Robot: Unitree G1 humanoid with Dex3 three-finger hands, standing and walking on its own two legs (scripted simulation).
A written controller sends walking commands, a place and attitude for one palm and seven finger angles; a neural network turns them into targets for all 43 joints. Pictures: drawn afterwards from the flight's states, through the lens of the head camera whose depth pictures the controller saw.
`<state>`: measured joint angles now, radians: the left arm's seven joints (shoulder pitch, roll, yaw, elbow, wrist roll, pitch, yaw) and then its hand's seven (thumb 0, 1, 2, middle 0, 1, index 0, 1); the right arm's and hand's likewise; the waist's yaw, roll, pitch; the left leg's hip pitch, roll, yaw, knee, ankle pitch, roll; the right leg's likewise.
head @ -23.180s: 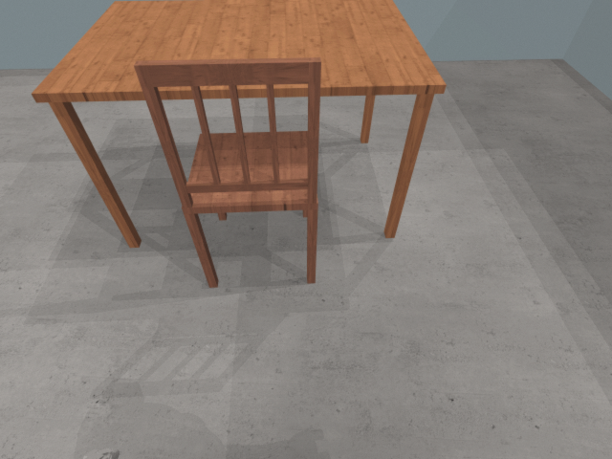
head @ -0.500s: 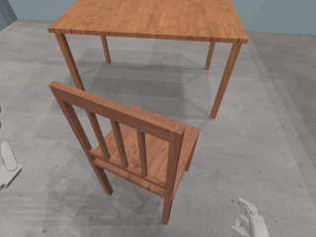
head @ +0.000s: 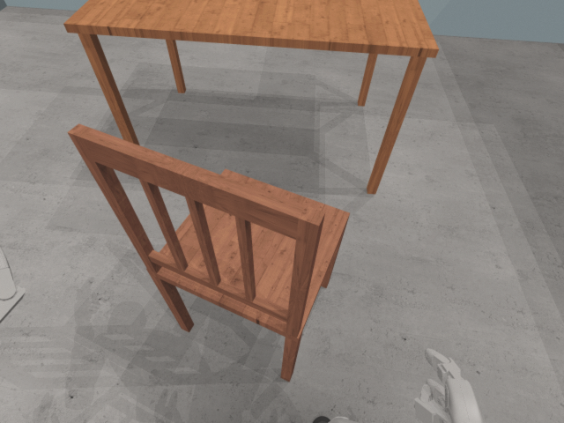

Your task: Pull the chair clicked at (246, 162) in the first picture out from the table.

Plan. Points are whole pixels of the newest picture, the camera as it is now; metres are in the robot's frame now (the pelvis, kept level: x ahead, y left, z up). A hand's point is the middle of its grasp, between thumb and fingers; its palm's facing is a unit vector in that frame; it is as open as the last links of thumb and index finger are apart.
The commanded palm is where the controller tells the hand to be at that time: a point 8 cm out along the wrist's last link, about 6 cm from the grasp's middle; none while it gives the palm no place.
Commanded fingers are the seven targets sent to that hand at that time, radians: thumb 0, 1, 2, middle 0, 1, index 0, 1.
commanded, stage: step back with the hand held close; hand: left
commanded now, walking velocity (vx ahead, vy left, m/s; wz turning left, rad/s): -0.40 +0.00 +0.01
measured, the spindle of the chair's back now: (206, 245) +0.42 +0.17 -0.08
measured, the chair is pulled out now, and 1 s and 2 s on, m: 0.58 0.58 0.58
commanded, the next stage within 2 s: stop stepping back and stand still in 1.20 s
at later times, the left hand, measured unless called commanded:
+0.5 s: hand (14, 293) +0.20 +0.27 +0.17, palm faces +0.48 -0.74 -0.47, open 7.4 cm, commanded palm +0.13 +0.30 +0.19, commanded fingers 0.00 0.90 0.90 -0.20 -0.30 -0.20 -0.30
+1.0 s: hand (59, 330) +0.17 +0.21 +0.18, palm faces +0.34 -0.80 -0.50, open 7.4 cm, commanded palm +0.09 +0.26 +0.19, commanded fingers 0.00 0.90 0.90 -0.20 -0.30 -0.20 -0.30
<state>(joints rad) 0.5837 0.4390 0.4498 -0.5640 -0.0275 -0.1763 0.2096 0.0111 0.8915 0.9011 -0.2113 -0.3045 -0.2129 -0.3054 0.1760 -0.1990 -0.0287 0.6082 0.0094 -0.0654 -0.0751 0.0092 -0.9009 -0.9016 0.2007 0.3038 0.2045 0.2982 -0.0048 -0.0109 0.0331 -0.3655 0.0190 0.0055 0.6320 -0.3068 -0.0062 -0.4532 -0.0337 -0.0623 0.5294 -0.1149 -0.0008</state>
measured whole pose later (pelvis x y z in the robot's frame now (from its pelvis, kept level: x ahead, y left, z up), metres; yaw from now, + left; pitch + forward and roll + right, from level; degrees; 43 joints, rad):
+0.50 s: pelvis +0.00 -0.01 -0.01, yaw +1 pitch +2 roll -1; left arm 0.54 0.42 0.47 -0.58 -0.03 -0.21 0.20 0.01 0.89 0.90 -0.21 -0.30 -0.21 -0.31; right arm 0.19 -0.17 -0.02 0.63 0.00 -0.11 -0.08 0.01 -0.90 -0.90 0.20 0.30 0.21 0.30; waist 0.00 -0.02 0.04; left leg -0.40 0.03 -0.02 0.72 -0.35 -0.02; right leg -0.47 -0.01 -0.04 0.62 -0.18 0.00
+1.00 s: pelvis -0.05 -0.04 +0.01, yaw -2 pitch +3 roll -3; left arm 0.53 0.43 0.43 -0.58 -0.05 -0.25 0.15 0.01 0.89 0.90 -0.21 -0.30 -0.21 -0.30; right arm 0.10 -0.14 0.00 0.65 -0.02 -0.13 -0.03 0.01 -0.90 -0.90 0.20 0.30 0.21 0.30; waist 0.01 0.04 0.08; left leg -0.42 0.15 -0.01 0.57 -0.19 -0.06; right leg -0.22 0.04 -0.05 0.42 -0.25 0.00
